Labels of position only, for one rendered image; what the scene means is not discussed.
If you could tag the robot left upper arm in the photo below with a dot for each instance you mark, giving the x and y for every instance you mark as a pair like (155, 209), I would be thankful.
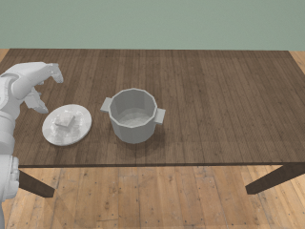
(9, 181)

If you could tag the lid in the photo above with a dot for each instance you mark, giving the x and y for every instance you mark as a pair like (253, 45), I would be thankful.
(61, 136)

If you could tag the left robot hand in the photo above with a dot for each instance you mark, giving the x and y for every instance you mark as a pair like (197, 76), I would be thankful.
(36, 73)

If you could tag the pot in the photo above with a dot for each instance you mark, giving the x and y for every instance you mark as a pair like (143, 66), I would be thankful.
(133, 114)

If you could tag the table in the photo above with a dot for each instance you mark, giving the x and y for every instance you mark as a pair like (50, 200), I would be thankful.
(223, 108)

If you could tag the robot left forearm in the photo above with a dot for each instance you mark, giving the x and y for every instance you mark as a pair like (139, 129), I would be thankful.
(14, 87)

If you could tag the knob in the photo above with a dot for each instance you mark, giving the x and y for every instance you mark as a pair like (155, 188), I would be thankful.
(65, 120)

